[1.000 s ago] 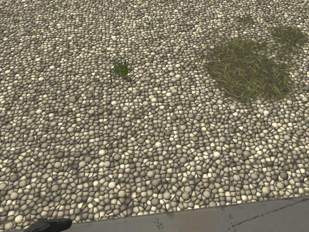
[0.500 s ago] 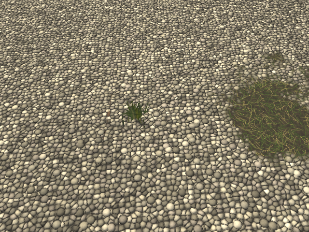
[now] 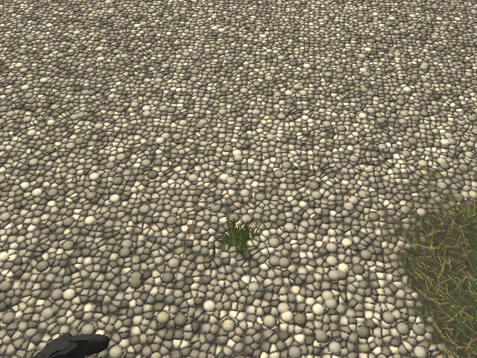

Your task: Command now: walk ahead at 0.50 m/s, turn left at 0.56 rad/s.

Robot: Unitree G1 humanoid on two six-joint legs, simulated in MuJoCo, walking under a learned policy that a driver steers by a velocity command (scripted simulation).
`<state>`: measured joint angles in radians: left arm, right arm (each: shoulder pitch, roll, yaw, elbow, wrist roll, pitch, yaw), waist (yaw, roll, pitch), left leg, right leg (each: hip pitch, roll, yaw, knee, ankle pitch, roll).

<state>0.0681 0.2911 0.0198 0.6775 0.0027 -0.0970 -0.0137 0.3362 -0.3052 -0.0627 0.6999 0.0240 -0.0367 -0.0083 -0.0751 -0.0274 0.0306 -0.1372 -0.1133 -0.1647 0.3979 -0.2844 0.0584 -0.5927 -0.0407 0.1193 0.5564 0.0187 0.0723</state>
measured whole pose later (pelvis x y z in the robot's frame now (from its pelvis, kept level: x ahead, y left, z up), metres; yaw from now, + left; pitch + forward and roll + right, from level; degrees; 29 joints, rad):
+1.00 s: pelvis +0.51 +0.00 -0.01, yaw -11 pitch +1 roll +3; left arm 0.08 0.28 0.05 0.67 -0.02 -0.02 -0.05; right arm 0.34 -0.30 -0.09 0.83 0.02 -0.07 0.00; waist -0.08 -0.03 0.04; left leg 0.10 0.02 0.25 0.26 -0.36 -0.05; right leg -0.60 -0.08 -0.02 0.65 -0.09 -0.05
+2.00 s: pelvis +1.01 -0.22 +0.00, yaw -37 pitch +2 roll +2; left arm 0.04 0.26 0.03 0.63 -0.02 -0.06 -0.03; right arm 0.40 -0.30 -0.06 0.89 0.03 -0.07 0.01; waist -0.12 -0.03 0.03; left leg 0.04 -0.01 0.05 0.24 -0.32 -0.01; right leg -0.55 -0.05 0.02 0.55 -0.06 -0.03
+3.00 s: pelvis +1.25 -0.42 +0.00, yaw -29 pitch -1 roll +0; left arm 0.23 0.22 0.03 1.01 0.01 -0.02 0.03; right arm 0.14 -0.23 -0.03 0.96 -0.01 0.00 -0.02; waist 0.00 0.01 0.03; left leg -0.28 0.00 0.00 0.48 -0.18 0.00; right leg -0.19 -0.03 0.00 0.51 -0.30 0.02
